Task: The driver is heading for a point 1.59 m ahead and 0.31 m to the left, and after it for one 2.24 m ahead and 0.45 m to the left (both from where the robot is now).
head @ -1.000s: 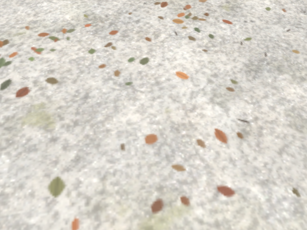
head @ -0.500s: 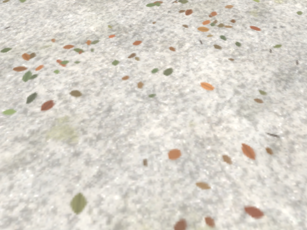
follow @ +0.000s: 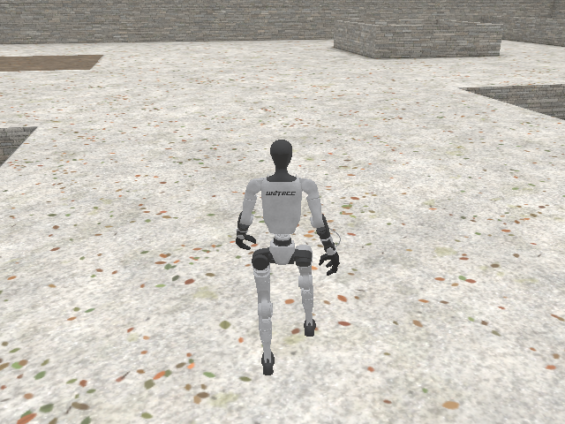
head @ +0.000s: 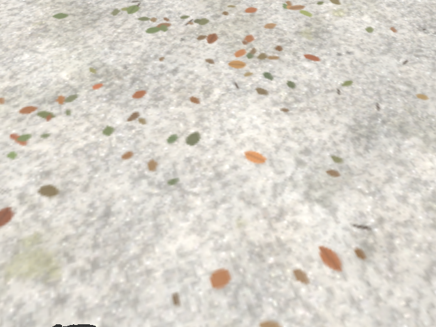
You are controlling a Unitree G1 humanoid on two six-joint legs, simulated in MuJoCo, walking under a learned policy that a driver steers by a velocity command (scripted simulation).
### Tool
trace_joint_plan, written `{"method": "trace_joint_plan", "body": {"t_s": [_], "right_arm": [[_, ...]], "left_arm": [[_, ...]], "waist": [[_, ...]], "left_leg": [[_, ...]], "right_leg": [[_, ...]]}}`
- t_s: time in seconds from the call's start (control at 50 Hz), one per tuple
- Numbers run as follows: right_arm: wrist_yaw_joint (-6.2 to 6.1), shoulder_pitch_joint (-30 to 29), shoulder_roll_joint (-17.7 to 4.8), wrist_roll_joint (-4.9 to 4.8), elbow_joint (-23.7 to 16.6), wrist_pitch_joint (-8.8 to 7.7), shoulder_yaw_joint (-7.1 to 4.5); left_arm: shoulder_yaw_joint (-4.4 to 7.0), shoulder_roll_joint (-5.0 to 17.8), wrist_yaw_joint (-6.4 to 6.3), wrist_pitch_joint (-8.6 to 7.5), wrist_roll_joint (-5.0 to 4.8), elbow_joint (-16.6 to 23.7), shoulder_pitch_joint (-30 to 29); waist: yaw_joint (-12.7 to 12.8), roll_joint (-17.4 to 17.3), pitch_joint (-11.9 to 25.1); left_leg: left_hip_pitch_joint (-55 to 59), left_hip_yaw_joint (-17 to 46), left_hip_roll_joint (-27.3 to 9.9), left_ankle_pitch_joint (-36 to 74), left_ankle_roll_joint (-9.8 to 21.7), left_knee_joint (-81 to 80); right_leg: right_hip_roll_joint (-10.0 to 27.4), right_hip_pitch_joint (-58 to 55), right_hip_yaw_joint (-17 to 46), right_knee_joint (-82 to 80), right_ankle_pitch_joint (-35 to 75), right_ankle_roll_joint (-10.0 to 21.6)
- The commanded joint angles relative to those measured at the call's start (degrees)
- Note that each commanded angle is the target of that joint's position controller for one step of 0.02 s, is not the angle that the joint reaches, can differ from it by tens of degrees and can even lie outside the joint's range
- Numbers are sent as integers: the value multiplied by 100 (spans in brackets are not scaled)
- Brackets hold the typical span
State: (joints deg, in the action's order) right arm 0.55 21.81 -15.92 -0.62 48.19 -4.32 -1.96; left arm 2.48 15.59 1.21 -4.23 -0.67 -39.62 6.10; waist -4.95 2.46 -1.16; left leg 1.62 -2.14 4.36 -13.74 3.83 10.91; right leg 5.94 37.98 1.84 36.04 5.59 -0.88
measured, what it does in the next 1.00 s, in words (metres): walks ahead, turning left: right foot, then left foot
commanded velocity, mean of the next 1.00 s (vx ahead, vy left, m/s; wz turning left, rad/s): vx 0.50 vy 0.00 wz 0.34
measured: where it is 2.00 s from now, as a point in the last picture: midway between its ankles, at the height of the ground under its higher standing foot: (138, 169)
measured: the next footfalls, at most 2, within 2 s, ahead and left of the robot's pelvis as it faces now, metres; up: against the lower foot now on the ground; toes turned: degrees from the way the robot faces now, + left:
right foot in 0.14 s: +0.28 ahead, -0.14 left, +0.00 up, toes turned -1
left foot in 0.68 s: +0.56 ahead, +0.12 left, +0.00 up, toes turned +15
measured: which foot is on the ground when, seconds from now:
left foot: down 0.00-0.16, up 0.18-0.66, down 0.68-1.00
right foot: up 0.00-0.12, down 0.14-0.68, up 0.70-1.00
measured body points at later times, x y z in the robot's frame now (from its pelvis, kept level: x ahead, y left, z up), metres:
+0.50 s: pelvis +0.29 -0.05 +0.00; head +0.31 -0.04 +0.45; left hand +0.31 +0.24 -0.12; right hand +0.47 -0.30 -0.11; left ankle +0.45 +0.14 -0.68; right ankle +0.24 -0.14 -0.74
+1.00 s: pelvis +0.57 +0.06 +0.00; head +0.60 +0.09 +0.45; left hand +0.66 +0.38 -0.09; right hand +0.74 -0.18 -0.10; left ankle +0.52 +0.11 -0.74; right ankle +0.80 -0.07 -0.68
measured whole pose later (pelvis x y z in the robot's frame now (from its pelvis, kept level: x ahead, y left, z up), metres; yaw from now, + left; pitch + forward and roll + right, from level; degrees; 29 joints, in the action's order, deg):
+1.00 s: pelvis +0.57 +0.06 +0.00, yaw +23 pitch +2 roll -1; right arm -0.2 19.3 -16.2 -0.9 40.5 -2.6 -3.5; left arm 2.7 17.5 0.2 -5.3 0.8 -40.7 3.5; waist -3.2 1.9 -2.6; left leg -8.7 6.7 6.7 -11.4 5.7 19.2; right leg 5.2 38.0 5.8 42.8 -2.9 -3.8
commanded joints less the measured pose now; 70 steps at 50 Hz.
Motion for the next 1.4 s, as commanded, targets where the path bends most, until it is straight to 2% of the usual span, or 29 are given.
{"method": "trace_joint_plan", "body": {"t_s": [0.02,0.1,0.14,0.16,0.18,0.2,0.22,0.26,0.38,0.48,0.58,0.64,0.68,0.7,0.72,0.74,0.76,0.8,0.88,0.98,1.08,1.14,1.18,1.2,1.22,1.24,1.26,1.3,1.4], "right_arm": [[-44,269,-1001,-34,-126,31,-247],[-91,241,-1168,-48,-54,147,-312],[-123,91,-1134,-13,-107,206,-275],[-143,152,-814,143,-280,184,-138],[-71,957,-114,71,-316,58,52],[-33,396,-799,-71,-281,-57,-88],[-5,-181,-1018,-223,-470,-120,-167],[-33,-539,-879,-121,-508,-109,-174],[-86,-490,-497,-86,-509,213,-166],[67,-1325,-326,-48,-762,110,-103],[242,-2057,-310,-54,-1233,109,-84],[309,-1760,-542,-51,-1358,155,-211],[238,-320,-1006,-74,-1056,197,-497],[106,507,-1517,-92,-902,269,-681],[102,225,-1930,-102,-1002,213,-700],[129,356,-1409,-71,-1125,141,-565],[132,144,-1157,-28,-1101,81,-492],[119,-551,-901,-26,-1215,50,-416],[16,-734,-864,3,-1316,27,-389],[-143,-352,-1036,-47,-1145,108,-441],[-154,100,-911,-63,-843,133,-394],[-172,102,-948,-27,-749,190,-416],[-152,-80,-809,-4,-802,216,-355],[-146,5,-590,86,-919,209,-247],[-130,811,-222,-52,-893,138,-137],[-129,591,-635,-83,-862,84,-173],[-111,-157,-931,-96,-1005,49,-255],[-100,-885,-819,66,-1216,-61,-244],[-69,-962,-381,140,-1313,-95,-147]], "left_arm": [[26,291,123,-150,-39,639,-932],[109,539,203,-174,-28,654,-687],[334,980,109,-161,-6,258,763],[436,1403,29,-118,59,60,1847],[465,1630,76,-120,62,-51,1929],[316,1009,64,-115,3,-5,1855],[250,840,30,-109,15,19,1435],[189,626,31,-131,90,40,824],[242,666,-1,-333,157,-294,641],[262,838,-99,-273,130,-462,740],[340,1041,-153,-46,4,-733,1171],[409,1255,-226,112,-36,-690,1012],[394,1258,-289,203,-44,-614,853],[270,970,-299,150,87,-496,1021],[33,207,-182,-32,205,-225,1553],[115,759,-81,-249,-2,-196,921],[165,951,-34,-363,-178,-14,448],[174,894,-107,-421,40,-47,329],[183,740,-120,-181,168,-35,529],[67,461,-102,-168,145,266,-517],[79,576,44,-291,62,406,-1014],[155,748,70,-348,61,394,-799],[305,1007,22,-390,112,141,218],[381,1312,-5,-391,189,50,1123],[508,1647,39,-308,139,-242,1764],[374,1152,86,-292,-68,-296,1819],[285,884,72,-257,-78,-218,1408],[214,763,59,-169,49,-117,911],[226,834,-40,-134,-28,-175,980]], "waist": [[-94,-451,-521],[246,-706,-178],[1034,-731,857],[1357,-34,1820],[826,1448,2500],[1144,770,2090],[1094,495,1184],[751,-102,383],[424,71,-118],[731,-28,-298],[954,-94,-469],[616,166,-71],[-208,102,738],[-467,-683,1314],[289,-1853,1825],[-186,-1122,2158],[-192,-854,1329],[275,-195,537],[593,-403,344],[226,-629,97],[-30,-754,17],[134,-945,-15],[680,-888,616],[999,-333,1516],[792,1385,2168],[934,1062,1826],[995,521,937],[801,-62,115],[536,271,180]], "left_leg": [[-94,747,-1721,1424,787,-283],[546,741,-1887,3298,595,517],[63,389,-1489,4589,329,2306],[-1301,207,-1137,2703,134,4178],[-3523,528,-30,-1757,-181,5920],[-4161,1116,-312,-1884,-119,6407],[-4439,970,-581,-1366,-69,6381],[-4073,806,-1016,-521,-159,5802],[-3912,984,-1211,468,-456,4961],[-3760,504,-1072,1968,-413,3194],[-4231,214,-971,1500,-157,2466],[-3530,-231,-538,598,149,2441],[-1513,-355,-70,645,509,2114],[234,995,-861,725,872,2003],[1909,4325,-2135,-406,1959,1301],[2112,4905,-2291,-858,1931,688],[1530,4054,-2135,-469,1656,589],[-18,2867,-1659,864,1344,528],[-1110,2130,-1328,2122,1378,198],[-1565,1612,-839,1621,955,267],[-918,1977,-1195,1137,808,577],[-324,2267,-1476,1824,719,972],[-420,1962,-1074,3131,490,2134],[-1317,1667,-703,2162,277,3668],[-3437,1070,218,-1025,-217,5651],[-4275,1345,0,-1860,-220,6277],[-4589,1184,-331,-1356,-206,6386],[-4406,850,-688,-691,-230,5781],[-3672,562,-794,-420,-530,4069]], "right_leg": [[-153,129,-118,-473,26,97],[-456,-544,-276,-779,-867,429],[-634,-2753,-451,-886,-733,784],[536,-4710,875,-565,-594,1166],[1692,-6377,3722,-1263,-2105,2045],[1534,-6084,3844,-1746,-2792,1807],[1399,-5290,2874,-1889,-2515,1571],[987,-3850,1730,-2250,-1388,1397],[754,-2850,222,-2984,-382,1358],[527,-3074,-735,-3077,-80,1086],[947,-4281,-969,-2644,501,987],[1005,-4642,-1191,-1645,2842,790],[716,-4032,-1418,379,3401,529],[410,-2593,-1442,2189,1380,283],[-900,-116,-651,3982,-3888,-33],[-751,499,432,4423,-3942,86],[-492,857,403,4223,-3373,215],[-80,325,325,3228,-2598,204],[8,-292,211,2392,-2087,-147],[-361,-586,85,269,-335,-363],[-460,-775,146,-677,107,-134],[-490,-882,99,-863,-679,164],[-502,-2398,-26,-1081,-608,527],[393,-4081,950,-789,-488,971],[1482,-5942,3511,-1279,-1819,1940],[1563,-5872,4377,-1881,-3192,1884],[1345,-5140,3661,-2009,-3245,1650],[867,-3788,2661,-2199,-1975,1543],[394,-3006,1724,-2483,-457,1609]]}}
Keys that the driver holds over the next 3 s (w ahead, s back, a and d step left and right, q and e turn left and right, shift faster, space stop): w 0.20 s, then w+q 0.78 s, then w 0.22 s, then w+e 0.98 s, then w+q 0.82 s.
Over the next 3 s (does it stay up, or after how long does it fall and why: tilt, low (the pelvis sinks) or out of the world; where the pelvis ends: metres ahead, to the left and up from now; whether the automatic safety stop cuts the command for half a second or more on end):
stays up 1.65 0.28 0.00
